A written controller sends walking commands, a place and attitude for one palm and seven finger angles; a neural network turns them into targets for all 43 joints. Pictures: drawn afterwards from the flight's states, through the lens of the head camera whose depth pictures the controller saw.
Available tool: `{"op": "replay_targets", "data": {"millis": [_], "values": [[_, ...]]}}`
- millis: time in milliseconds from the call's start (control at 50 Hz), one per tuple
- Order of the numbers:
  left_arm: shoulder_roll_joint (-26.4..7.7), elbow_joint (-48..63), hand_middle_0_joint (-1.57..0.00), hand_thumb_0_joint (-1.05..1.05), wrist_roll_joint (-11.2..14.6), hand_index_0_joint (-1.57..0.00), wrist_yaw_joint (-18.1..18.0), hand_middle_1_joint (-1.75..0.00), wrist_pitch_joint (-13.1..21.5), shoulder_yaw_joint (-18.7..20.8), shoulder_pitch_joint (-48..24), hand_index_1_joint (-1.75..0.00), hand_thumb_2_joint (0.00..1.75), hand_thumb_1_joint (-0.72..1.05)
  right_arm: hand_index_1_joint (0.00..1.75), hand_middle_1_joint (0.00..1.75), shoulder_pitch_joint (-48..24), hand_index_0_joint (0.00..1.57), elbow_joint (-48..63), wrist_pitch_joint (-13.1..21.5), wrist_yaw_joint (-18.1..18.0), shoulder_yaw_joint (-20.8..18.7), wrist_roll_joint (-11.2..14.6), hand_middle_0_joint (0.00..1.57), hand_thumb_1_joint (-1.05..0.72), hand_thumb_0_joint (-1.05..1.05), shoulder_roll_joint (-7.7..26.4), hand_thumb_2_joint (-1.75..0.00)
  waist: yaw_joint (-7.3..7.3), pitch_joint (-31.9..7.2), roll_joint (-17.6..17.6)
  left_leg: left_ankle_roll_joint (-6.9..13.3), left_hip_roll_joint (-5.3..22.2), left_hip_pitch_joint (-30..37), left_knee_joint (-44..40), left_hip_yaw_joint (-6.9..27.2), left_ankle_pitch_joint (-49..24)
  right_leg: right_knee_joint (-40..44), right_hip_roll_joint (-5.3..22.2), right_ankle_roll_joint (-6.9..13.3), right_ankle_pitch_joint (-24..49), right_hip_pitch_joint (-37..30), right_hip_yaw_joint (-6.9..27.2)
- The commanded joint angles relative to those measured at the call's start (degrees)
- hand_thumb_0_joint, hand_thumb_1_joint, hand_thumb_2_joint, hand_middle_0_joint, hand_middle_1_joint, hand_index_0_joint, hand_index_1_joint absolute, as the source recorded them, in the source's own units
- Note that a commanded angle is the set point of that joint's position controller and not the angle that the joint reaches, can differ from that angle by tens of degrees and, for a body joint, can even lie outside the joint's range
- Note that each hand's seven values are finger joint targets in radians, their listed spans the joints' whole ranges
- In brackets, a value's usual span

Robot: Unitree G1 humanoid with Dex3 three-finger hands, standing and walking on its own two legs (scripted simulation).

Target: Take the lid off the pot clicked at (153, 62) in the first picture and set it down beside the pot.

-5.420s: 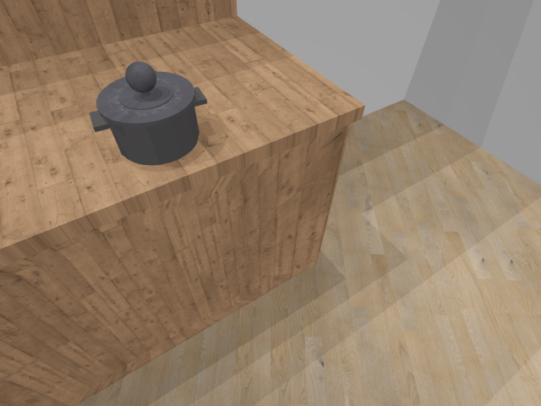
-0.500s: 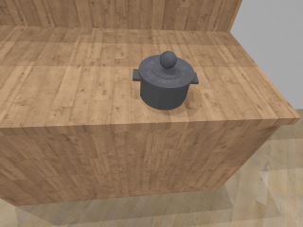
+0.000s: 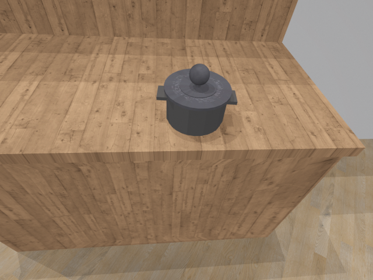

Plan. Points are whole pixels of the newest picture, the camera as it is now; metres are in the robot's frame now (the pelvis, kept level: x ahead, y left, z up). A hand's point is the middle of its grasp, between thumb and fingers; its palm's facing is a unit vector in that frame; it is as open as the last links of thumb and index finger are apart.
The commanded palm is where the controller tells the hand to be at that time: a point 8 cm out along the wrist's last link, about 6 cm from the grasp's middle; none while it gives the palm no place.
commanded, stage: shuffle to correct the standing spot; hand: left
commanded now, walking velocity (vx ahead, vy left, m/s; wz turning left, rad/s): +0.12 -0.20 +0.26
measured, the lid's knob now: (199, 74) +0.55 +0.01 +0.17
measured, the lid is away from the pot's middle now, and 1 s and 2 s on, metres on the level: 0.00 0.00 0.00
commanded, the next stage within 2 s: come to a stop and stand still in 0.90 s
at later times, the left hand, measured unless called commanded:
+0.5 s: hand out of the picture +0.06 +0.12 -0.18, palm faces +0.11 -0.98 -0.16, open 7.3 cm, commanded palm none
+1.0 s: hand out of the picture +0.13 +0.01 -0.20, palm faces +0.11 -0.99 -0.10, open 7.3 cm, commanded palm none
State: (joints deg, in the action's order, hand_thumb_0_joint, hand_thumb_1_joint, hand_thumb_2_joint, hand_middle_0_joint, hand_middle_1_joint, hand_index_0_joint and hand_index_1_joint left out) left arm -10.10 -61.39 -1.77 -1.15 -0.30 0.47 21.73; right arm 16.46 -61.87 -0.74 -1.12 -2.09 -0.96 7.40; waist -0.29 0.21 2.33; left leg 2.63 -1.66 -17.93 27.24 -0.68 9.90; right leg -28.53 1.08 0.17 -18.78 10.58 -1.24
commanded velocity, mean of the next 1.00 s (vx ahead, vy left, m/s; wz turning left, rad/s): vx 0.05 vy -0.19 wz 0.06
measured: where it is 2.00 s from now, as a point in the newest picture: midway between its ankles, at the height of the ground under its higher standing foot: outside the picture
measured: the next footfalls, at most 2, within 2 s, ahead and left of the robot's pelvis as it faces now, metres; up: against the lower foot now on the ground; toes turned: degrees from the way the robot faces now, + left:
right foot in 0.60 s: +0.14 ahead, -0.24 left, +0.00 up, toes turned +3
left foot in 0.84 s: +0.16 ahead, -0.07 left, +0.00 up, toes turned +12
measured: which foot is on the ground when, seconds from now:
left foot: down 0.00-0.60, up 0.62-0.82, down 0.84-1.00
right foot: down 0.00-0.26, up 0.28-0.58, down 0.60-0.86, up 0.88-1.00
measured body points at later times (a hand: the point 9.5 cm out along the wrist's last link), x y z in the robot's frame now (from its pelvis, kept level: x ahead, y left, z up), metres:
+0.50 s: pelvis +0.05 -0.07 +0.00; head +0.08 -0.04 +0.45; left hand +0.06 +0.17 -0.16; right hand +0.09 -0.29 -0.14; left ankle +0.06 +0.07 -0.74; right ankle +0.07 -0.21 -0.70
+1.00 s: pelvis +0.12 -0.16 +0.00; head +0.14 -0.10 +0.44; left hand +0.13 +0.06 -0.18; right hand +0.20 -0.39 -0.13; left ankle +0.12 -0.08 -0.74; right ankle +0.10 -0.30 -0.66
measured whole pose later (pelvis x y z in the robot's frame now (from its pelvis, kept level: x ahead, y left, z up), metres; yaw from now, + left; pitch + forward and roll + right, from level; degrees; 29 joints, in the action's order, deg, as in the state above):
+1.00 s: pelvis +0.12 -0.16 +0.00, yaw +5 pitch +0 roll -2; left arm -11.7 -55.3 -1.8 -0.1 -4.2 3.3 14.8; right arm 12.4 -55.1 0.8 -3.2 -1.3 -1.9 6.5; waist -0.4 4.4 5.7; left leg 2.9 2.1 -15.9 32.5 -6.0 16.3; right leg -64.3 -2.2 -0.4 -25.3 26.5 1.9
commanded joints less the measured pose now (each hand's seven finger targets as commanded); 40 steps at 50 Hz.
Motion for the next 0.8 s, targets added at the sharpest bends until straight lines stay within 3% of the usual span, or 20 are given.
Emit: {"op": "replay_targets", "data": {"millis": [0,40,80,100,160,200,220,240,260,300,360,420,500,540,580,600,620,660,720,780], "values": [[-3.5,1.8,-0.2,0.0,0.3,-0.2,-0.1,-0.3,0.5,1.4,7.1,-0.3,0.9,0.9,0.3,0.3,0.5,0.2,3.6,1.3,-0.6,-2.1,0.1,0.2,-0.9,0.0,8.4,-0.9,1.11,4.5,-3.2,2.0,8.1,-3.9,-8.6,11.9,21.1,6.1,2.1,2.3,-5.3,2.6,2.1],[-4.5,2.4,-0.2,0.0,0.4,-0.2,-0.2,-0.3,0.6,1.8,6.8,-0.3,0.9,0.9,0.3,0.3,0.8,0.2,4.0,1.4,-0.6,-1.8,0.1,0.2,-0.9,0.0,6.8,-0.9,0.83,4.2,0.5,1.0,5.0,-4.7,-1.4,6.8,16.2,9.4,4.7,4.0,-8.0,2.6,5.5],[-5.6,3.3,-0.2,0.0,0.3,-0.2,-0.4,-0.3,0.3,2.5,6.7,-0.3,0.9,0.9,0.3,0.3,0.2,0.2,4.9,1.3,-0.6,-1.7,0.1,0.2,-0.9,0.0,4.9,-0.9,1.28,6.2,9.3,-0.2,1.1,-8.9,9.9,-0.6,12.3,14.6,9.5,7.1,-11.6,2.0,11.2],[-5.5,3.5,-0.2,0.0,0.2,-0.2,-0.5,-0.3,0.5,2.6,6.2,-0.3,0.9,0.9,0.3,0.3,-0.5,0.2,5.0,1.4,-0.6,-1.7,0.0,0.2,-0.9,0.0,4.3,-0.9,1.14,7.0,10.3,-0.5,1.0,-9.6,14.6,-2.7,11.0,14.9,12.1,9.1,-6.8,2.5,13.0],[-4.8,3.8,-0.2,0.0,-0.1,-0.2,-0.5,-0.3,0.8,2.5,5.6,-0.3,0.9,0.9,0.3,0.3,-0.1,0.2,4.8,1.9,-0.8,-1.5,0.2,0.2,-0.9,0.0,2.8,-0.9,0.6,6.1,4.2,-0.4,2.1,-7.8,14.7,-3.8,12.6,8.2,12.3,10.9,11.4,0.6,8.5],[-4.7,3.7,-0.2,0.0,0.1,-0.2,-0.5,-0.3,0.5,2.3,4.6,-0.3,0.9,0.9,0.3,0.3,2.5,0.2,3.8,2.3,-0.7,-1.2,0.1,0.2,-0.9,0.0,2.7,-0.9,-1.02,5.2,0.8,0.2,3.1,1.1,4.2,-2.7,4.5,0.8,8.7,7.8,15.3,4.0,2.7],[-3.5,3.9,-0.2,0.0,0.3,-0.2,-0.2,-0.3,0.5,2.1,4.6,-0.3,0.9,0.9,0.3,0.3,5.5,0.2,2.9,2.6,-1.0,-1.6,-0.2,0.2,-0.9,0.0,5.1,-0.9,-2.15,3.9,-5.4,2.8,7.9,7.6,-0.6,6.1,-1.6,-8.2,4.2,4.8,14.3,9.3,-1.6],[-1.6,4.6,-0.2,0.0,0.5,-0.2,0.0,-0.3,0.7,1.7,5.5,-0.3,0.9,0.9,0.3,0.3,9.5,0.2,2.2,2.8,-1.6,-2.7,-0.8,0.2,-0.9,0.0,9.8,-0.9,-3.03,1.4,-16.0,8.4,18.9,15.4,-6.9,22.2,-7.6,-19.4,-0.5,1.5,1.0,17.8,-5.6],[-2.6,6.5,-0.2,0.0,0.2,-0.2,0.0,-0.3,0.6,1.6,2.3,-0.3,0.9,0.9,0.3,0.3,12.5,0.2,2.3,2.3,-2.0,-3.3,-0.7,0.2,-0.9,0.0,11.9,-0.9,-4.51,2.9,-13.7,12.8,25.2,15.6,-11.5,29.7,-9.7,-28.9,-1.2,1.8,-14.6,22.5,-2.1],[-3.8,7.0,-0.2,0.0,-0.3,-0.2,-0.3,-0.3,0.0,2.8,-1.6,-0.3,0.9,0.9,0.3,0.3,9.3,0.2,2.5,2.3,-2.1,-2.7,-0.8,0.2,-0.9,0.0,9.7,-0.9,-3.05,6.9,-11.8,11.9,23.6,5.6,-12.6,25.6,-8.8,-35.5,1.5,1.8,-11.7,23.1,3.7],[-2.1,7.5,-0.2,0.0,0.3,-0.2,0.8,-0.3,-0.4,3.0,-1.6,-0.3,0.9,0.9,0.3,0.3,1.6,0.2,5.5,3.2,-2.2,-2.5,-0.7,0.2,-0.9,0.0,9.0,-0.9,0.11,5.3,-8.3,8.8,20.3,0.8,-13.5,17.3,-2.8,-31.7,3.0,1.0,-6.1,18.8,4.8],[-0.7,7.6,-0.2,0.0,0.4,-0.2,1.6,-0.3,-1.0,3.0,-0.9,-0.3,0.9,0.9,0.3,0.3,-1.1,0.2,6.5,2.8,-1.8,-3.2,-0.9,0.2,-0.9,0.0,10.6,-0.9,0.7,1.6,-11.2,5.7,16.0,0.2,-13.7,9.8,3.9,-20.8,2.0,-0.2,-2.9,12.5,0.2],[-1.9,8.2,-0.2,0.0,0.5,-0.2,2.0,-0.3,-0.7,3.6,-1.1,-0.3,0.9,0.9,0.3,0.3,-1.3,0.2,6.9,1.4,-1.6,-4.3,-1.1,0.2,-0.9,0.0,12.6,-0.9,0.42,1.0,-11.7,3.5,15.4,-1.0,-9.5,9.6,10.6,-6.5,0.1,-0.8,-0.6,5.6,-2.9],[-4.7,7.4,-0.2,0.0,0.4,-0.2,1.8,-0.3,-0.2,4.2,2.6,-0.3,0.9,0.9,0.3,0.3,-0.1,0.2,6.8,0.8,-1.3,-4.4,-1.0,0.2,-0.9,0.0,11.3,-0.9,1.94,-0.3,-2.6,0.1,10.5,-4.7,1.6,4.7,11.1,4.8,0.0,-1.1,4.3,-2.9,-2.2],[-11.6,8.4,-0.2,0.0,-0.3,-0.2,0.9,-0.3,-0.2,5.6,3.9,-0.3,0.9,0.9,0.3,0.3,-0.9,0.2,9.1,0.6,-1.2,-3.1,-0.5,0.2,-0.9,0.0,5.7,-0.9,3.54,0.6,20.0,-3.0,0.3,-18.0,22.8,-5.5,25.6,13.6,15.4,7.0,5.8,-7.0,18.6],[-11.1,9.3,-0.2,0.0,-0.2,-0.2,0.8,-0.3,-0.5,5.3,4.1,-0.3,0.9,0.9,0.3,0.3,-3.6,0.2,9.8,0.4,-1.2,-3.2,-0.4,0.2,-0.9,0.0,7.0,-0.9,5.01,1.4,16.4,-2.1,1.6,-18.5,31.3,-2.0,28.3,13.9,16.8,11.2,7.1,-4.4,19.3],[-9.8,10.0,-0.2,0.0,-0.6,-0.2,0.6,-0.3,-0.7,5.1,0.8,-0.3,0.9,0.9,0.3,0.3,-2.0,0.2,9.1,0.1,-1.2,-3.5,-0.2,0.2,-0.9,0.0,7.7,-0.9,2.8,0.6,14.6,-1.7,2.8,-16.1,35.1,-1.8,25.8,13.7,14.1,12.0,1.7,-0.8,16.6],[-8.1,11.2,-0.2,0.0,-0.3,-0.2,0.2,-0.3,-1.0,5.0,-3.7,-0.3,0.9,0.9,0.3,0.3,-1.8,0.2,8.1,0.1,-1.3,-3.6,-0.1,0.2,-0.9,0.0,7.8,-0.9,1.25,0.9,11.6,-1.9,3.3,-13.6,34.6,-2.7,23.1,10.0,11.8,13.1,10.8,0.4,12.8],[-7.6,11.1,-0.2,0.0,-0.6,-0.2,-0.3,-0.3,-0.6,4.2,-2.5,-0.3,0.9,0.9,0.3,0.3,-3.8,0.2,8.6,0.8,-1.1,-2.3,0.1,0.2,-0.9,0.0,4.7,-0.9,1.53,1.5,7.3,-2.6,2.2,-8.6,21.9,-5.3,20.0,6.2,10.8,13.2,25.3,1.1,10.1],[-7.7,10.8,-0.2,0.0,0.5,-0.2,-0.1,-0.3,-0.9,3.9,-3.8,-0.3,0.9,0.9,0.3,0.3,1.4,0.2,6.6,1.5,-1.4,-1.7,0.1,0.2,-0.9,0.0,4.2,-0.9,-1.47,-0.7,4.0,-2.7,1.6,6.0,3.4,-6.4,4.2,1.7,7.9,9.0,22.8,5.5,7.1]]}}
